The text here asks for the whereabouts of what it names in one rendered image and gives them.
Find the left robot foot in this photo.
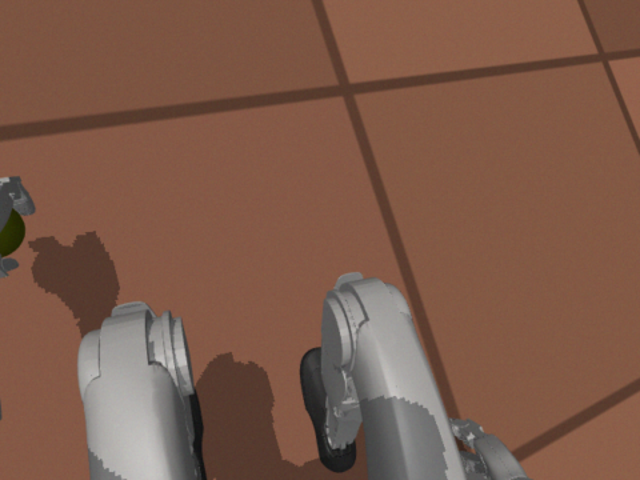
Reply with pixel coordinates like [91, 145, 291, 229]
[189, 387, 207, 480]

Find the right robot foot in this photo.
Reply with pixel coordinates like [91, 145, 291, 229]
[300, 347, 356, 473]

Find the right robot hand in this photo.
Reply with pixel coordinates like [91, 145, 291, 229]
[448, 418, 528, 480]

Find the left robot hand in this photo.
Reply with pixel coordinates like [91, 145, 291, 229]
[0, 176, 35, 278]

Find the ball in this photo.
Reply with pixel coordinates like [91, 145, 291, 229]
[0, 208, 25, 257]

